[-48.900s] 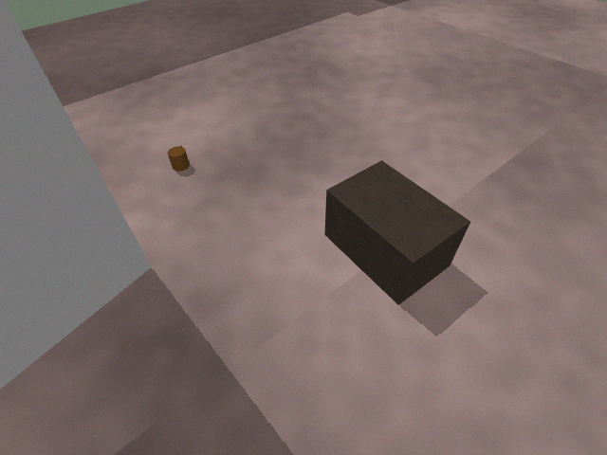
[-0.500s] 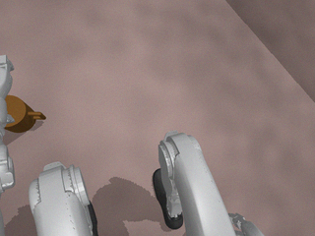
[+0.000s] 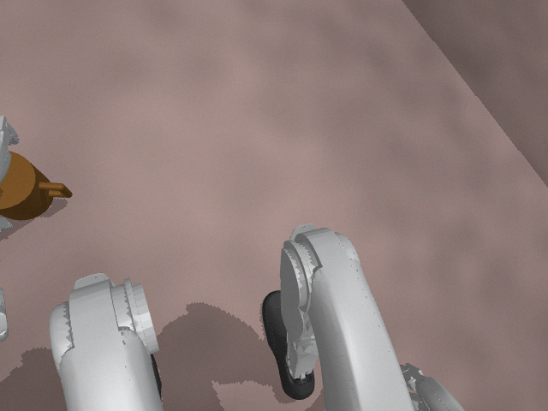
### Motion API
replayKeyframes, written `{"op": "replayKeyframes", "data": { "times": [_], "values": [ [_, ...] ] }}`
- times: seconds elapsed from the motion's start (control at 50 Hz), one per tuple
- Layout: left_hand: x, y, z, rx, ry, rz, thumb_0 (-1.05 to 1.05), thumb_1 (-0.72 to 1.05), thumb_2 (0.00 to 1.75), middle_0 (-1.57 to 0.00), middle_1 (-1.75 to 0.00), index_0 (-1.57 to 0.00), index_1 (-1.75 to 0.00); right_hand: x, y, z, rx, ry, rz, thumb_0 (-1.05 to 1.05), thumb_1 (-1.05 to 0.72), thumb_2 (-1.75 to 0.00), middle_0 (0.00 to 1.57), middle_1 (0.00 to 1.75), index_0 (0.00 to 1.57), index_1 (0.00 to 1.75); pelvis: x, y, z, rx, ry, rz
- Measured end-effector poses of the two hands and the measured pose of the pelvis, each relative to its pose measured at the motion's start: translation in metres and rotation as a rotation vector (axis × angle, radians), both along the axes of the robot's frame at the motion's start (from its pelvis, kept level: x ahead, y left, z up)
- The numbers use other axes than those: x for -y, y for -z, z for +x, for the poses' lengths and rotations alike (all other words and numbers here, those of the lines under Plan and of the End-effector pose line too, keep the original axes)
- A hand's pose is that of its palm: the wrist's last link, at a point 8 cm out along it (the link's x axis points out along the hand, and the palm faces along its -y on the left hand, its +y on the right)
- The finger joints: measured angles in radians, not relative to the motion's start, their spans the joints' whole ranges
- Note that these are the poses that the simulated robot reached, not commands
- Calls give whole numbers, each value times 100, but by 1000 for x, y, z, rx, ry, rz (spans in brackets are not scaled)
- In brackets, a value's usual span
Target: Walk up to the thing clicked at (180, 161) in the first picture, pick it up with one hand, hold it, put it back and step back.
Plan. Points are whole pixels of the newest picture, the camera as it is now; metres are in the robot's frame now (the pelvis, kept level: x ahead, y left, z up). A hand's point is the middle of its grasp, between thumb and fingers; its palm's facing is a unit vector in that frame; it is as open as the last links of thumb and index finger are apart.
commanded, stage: rest palm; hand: left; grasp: from above
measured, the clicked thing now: (24, 188) +0.48 +0.29 -0.26
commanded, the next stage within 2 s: close in 0.90 s
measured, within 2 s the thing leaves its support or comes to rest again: neither
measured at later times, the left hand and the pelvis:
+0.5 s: hand (6, 192) +0.46 +0.31 -0.23, palm faces -0.45 -0.14 -0.88, open 13.9 cm; pelvis +0.00 +0.00 -0.01, yaw -3 degrees
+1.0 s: hand (6, 192) +0.47 +0.31 -0.24, palm faces -0.44 -0.14 -0.89, open 14.0 cm; pelvis +0.00 +0.01 -0.01, yaw -4 degrees
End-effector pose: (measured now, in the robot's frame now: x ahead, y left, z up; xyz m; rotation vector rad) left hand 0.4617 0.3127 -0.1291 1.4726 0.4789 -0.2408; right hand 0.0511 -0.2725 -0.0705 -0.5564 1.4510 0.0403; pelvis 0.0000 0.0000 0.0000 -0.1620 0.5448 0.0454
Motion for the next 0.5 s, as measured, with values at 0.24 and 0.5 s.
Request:
{"op": "replayKeyframes", "data": {
  "times": [0.24,0.5],
  "values": [
    [6,27,9,-15,-51,-3,0,-49,108,-10,-105,-9,-106,-8,3,-10,-22,-24,27,0,-90,-90,20,30,20,30,-3,8,2,11,16,-15],
    [2,44,9,-25,-67,-18,0,-53,110,-10,-102,-8,-105,-14,-1,-27,-84,-29,41,0,-90,-90,20,30,20,30,-5,11,4,25,28,-32]
  ]
}}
